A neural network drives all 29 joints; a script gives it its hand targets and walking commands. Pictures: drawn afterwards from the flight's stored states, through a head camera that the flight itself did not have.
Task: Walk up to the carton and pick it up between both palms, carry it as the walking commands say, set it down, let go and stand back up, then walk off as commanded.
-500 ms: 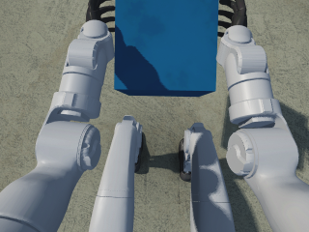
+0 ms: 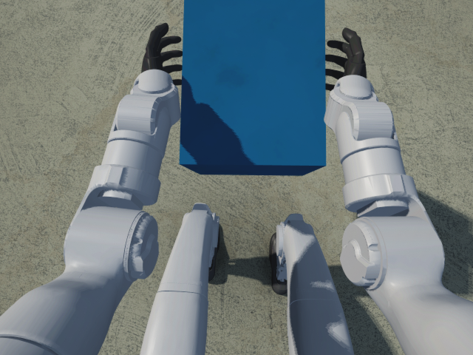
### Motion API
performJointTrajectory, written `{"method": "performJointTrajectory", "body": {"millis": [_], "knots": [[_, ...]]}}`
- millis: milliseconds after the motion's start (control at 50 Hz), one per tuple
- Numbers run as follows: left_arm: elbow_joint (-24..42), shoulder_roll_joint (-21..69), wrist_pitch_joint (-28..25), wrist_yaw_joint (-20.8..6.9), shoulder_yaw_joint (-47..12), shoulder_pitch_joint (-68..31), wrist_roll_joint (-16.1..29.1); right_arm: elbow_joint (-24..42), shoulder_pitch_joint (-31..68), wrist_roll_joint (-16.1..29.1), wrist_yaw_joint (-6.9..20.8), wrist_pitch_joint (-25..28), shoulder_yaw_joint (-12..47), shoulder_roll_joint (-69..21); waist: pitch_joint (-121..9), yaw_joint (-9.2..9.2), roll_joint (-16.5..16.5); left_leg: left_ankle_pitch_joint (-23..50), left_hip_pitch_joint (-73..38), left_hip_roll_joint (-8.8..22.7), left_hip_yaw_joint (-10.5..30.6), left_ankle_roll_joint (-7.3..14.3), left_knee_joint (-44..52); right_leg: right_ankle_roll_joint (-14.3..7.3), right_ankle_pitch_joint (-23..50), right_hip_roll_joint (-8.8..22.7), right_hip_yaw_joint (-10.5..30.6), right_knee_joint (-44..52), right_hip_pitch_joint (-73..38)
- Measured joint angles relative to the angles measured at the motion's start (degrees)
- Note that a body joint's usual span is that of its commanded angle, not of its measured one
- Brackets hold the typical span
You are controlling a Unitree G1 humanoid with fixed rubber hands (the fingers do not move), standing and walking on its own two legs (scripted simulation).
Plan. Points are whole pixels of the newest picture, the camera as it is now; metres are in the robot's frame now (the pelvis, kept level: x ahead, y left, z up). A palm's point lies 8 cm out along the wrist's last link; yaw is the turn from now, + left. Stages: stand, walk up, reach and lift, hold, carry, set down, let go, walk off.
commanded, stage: reach and lift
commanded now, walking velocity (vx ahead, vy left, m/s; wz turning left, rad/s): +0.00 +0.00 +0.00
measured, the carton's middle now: (252, 92) +0.51 +0.01 -0.08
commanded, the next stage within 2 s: none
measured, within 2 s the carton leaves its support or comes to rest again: neither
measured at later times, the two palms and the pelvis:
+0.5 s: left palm (121, 34) +0.46 +0.16 +0.13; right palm (405, 46) +0.46 -0.13 +0.14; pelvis +0.08 +0.00 +0.07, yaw +0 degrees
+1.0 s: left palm (112, 14) +0.44 +0.15 +0.17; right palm (445, 24) +0.45 -0.14 +0.18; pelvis +0.13 +0.00 +0.12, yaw +1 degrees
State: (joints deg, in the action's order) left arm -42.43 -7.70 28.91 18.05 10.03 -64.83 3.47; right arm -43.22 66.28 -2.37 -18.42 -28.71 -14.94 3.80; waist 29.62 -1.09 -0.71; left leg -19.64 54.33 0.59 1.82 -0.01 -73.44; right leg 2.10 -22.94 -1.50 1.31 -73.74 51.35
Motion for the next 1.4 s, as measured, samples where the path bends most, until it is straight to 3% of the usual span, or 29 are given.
{"method": "performJointTrajectory", "body": {"millis": [180, 300, 420, 520, 620, 720, 800, 920, 960, 1180, 1320, 1400], "knots": [[0.49, 1.93, -0.37, -0.04, 0.01, 5.47, -0.75, -0.02, -4.74, -1.08, 0.74, 0.23, -0.83, -1.63, -3.88, 0.19, 0.00, 1.24, -5.25, 0.00, 0.00, 0.00, 5.86, -0.09, 1.45, 0.06, 0.06, 6.07, -5.26], [-2.84, 4.32, -1.28, -1.63, 0.56, 11.75, -3.33, -1.20, -11.90, -3.75, 1.49, 0.29, -2.90, -4.45, -15.82, 0.26, 0.00, 1.66, -5.30, 0.00, 0.00, 0.00, 9.96, -0.20, 2.00, 0.13, 0.08, 10.32, -5.32], [-9.45, 7.67, -0.68, -4.77, 5.59, 19.15, -9.74, -7.72, -19.54, -9.65, 2.97, 0.28, -7.66, -8.15, -35.09, 0.42, 0.00, 0.81, -5.88, 0.00, 0.00, 0.00, 14.47, -0.41, 1.46, 0.22, 0.09, 15.29, -6.06], [-9.86, 8.71, 0.14, -8.84, 10.53, 20.07, -14.60, -8.74, -20.28, -13.50, 4.46, 0.30, -11.99, -9.52, -38.00, 0.42, 0.00, 0.59, -10.61, 0.00, 0.00, 0.00, 17.50, -0.49, 1.40, 0.25, 0.14, 18.61, -10.88], [-8.08, 8.72, 2.05, -13.33, 10.71, 23.16, -15.18, -8.77, -22.74, -14.09, 6.20, -0.54, -11.90, -9.39, -37.82, 0.42, 0.00, 1.08, -16.52, 0.00, 0.00, 0.00, 21.90, -0.53, 2.13, 0.34, 0.17, 23.33, -16.90], [-2.90, 9.25, 4.79, -17.78, 10.40, 28.44, -15.22, -6.06, -27.68, -14.11, 8.62, -2.17, -6.93, -9.05, -36.58, 0.44, 0.00, 1.99, -23.38, 0.00, 0.00, 0.00, 27.37, -0.68, 3.24, 0.48, 0.17, 29.15, -23.89], [3.52, 10.69, 6.26, -16.44, 7.71, 33.73, -15.23, -0.38, -32.28, -13.83, 9.00, -4.02, -2.70, -9.74, -36.47, 0.47, 0.00, 2.90, -27.90, 0.00, 0.00, 0.00, 31.58, -0.73, 4.33, 0.59, 0.17, 33.64, -28.52], [8.41, 13.87, 7.79, -8.44, 7.00, 37.75, -15.22, 4.63, -35.67, -13.78, 9.00, -6.16, -2.81, -12.01, -36.45, 1.32, 0.00, 3.72, -33.03, 0.00, 0.00, 0.00, 35.62, -0.79, 5.32, 0.70, 0.17, 37.94, -33.75], [8.58, 14.58, 8.55, -6.95, 7.01, 38.11, -15.22, 4.84, -36.43, -13.79, 9.00, -6.74, -2.90, -12.12, -36.47, 1.46, 0.00, 3.92, -34.43, 0.00, 0.00, 0.00, 36.54, -0.82, 5.55, 0.72, 0.17, 38.91, -35.17], [10.97, 14.98, 11.76, -8.01, 7.01, 39.04, -15.22, 7.43, -38.30, -13.79, 9.00, -10.09, -1.34, -12.17, -36.84, 1.59, 0.00, 5.01, -40.31, -0.01, 0.00, -0.07, 39.59, -0.86, 6.67, 0.81, 0.17, 41.99, -41.06], [7.83, 14.97, 11.67, -12.07, 7.36, 38.37, -15.68, 7.44, -38.28, -13.79, 9.03, -11.53, -5.34, -11.84, -36.20, 1.59, 0.00, 5.50, -41.12, -0.23, -0.01, -0.07, 39.64, -0.87, 7.09, 1.02, 0.17, 42.05, -41.91], [7.94, 14.98, 11.72, -12.00, 7.38, 38.12, -15.71, 7.44, -38.11, -13.78, 9.20, -11.53, -4.70, -11.53, -34.60, 1.58, 0.01, 5.89, -41.12, -0.28, 0.00, -0.07, 39.64, -0.87, 7.47, 1.06, 0.18, 42.05, -41.92]]}}
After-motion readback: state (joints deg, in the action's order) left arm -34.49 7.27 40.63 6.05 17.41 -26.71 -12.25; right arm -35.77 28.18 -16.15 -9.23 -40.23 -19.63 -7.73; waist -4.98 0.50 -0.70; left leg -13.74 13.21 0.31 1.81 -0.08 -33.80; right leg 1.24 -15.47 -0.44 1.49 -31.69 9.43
